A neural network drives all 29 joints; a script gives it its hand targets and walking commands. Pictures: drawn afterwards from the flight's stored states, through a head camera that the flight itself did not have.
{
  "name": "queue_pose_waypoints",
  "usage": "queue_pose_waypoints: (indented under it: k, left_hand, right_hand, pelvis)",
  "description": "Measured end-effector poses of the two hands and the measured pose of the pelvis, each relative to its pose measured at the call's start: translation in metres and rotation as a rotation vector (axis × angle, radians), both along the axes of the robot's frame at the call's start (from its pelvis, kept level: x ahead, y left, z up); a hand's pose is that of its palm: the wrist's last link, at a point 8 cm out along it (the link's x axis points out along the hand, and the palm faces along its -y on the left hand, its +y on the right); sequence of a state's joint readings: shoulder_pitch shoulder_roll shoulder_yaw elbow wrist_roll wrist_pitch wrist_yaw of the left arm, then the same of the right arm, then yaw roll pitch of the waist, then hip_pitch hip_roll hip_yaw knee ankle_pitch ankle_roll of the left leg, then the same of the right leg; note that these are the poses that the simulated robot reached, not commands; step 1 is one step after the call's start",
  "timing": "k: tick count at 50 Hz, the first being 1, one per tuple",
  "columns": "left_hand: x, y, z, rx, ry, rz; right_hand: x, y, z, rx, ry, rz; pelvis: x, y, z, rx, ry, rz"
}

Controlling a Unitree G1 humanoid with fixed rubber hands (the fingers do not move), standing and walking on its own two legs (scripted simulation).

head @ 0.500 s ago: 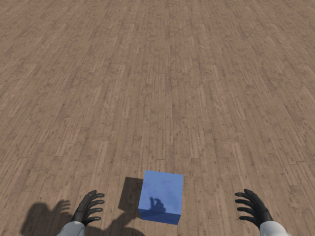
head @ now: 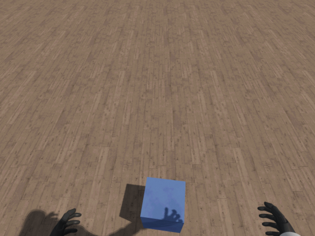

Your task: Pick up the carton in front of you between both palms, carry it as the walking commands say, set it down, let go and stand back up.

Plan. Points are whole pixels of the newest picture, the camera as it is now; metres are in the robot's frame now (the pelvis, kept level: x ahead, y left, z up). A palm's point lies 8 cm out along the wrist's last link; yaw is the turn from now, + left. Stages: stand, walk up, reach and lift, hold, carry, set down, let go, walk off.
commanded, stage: stand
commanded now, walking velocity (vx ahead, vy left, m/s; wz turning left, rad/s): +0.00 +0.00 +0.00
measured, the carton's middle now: (163, 205) +0.37 +0.01 -0.65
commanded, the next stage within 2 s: none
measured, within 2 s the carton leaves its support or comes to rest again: neither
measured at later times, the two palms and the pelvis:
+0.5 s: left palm out of the picture +0.08 +0.30 -0.09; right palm out of the picture +0.11 -0.30 -0.08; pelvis -0.02 +0.00 +0.01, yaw +0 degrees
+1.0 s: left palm out of the picture +0.06 +0.31 -0.10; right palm out of the picture +0.08 -0.31 -0.09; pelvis -0.02 +0.00 +0.01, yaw +1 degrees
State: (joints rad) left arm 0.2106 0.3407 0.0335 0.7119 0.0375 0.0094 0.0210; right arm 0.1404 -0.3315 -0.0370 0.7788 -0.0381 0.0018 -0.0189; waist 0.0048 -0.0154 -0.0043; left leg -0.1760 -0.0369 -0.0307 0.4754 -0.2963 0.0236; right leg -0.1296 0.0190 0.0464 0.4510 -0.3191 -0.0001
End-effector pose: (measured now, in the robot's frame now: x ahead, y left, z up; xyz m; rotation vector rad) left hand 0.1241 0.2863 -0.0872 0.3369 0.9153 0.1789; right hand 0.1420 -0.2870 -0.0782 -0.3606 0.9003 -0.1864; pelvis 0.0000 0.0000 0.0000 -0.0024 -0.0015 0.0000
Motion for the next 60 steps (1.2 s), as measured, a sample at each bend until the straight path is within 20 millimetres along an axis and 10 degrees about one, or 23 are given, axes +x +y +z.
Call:
queue_pose_waypoints:
  k: [60]
  left_hand:
    - [-0.063, 0.024, -0.01, 0.021, 0.167, 0.056]
  right_hand:
    - [-0.064, -0.022, -0.01, -0.029, 0.189, -0.045]
  pelvis:
    - [-0.026, 0.001, 0.009, 0.0, -0.036, 0.021]
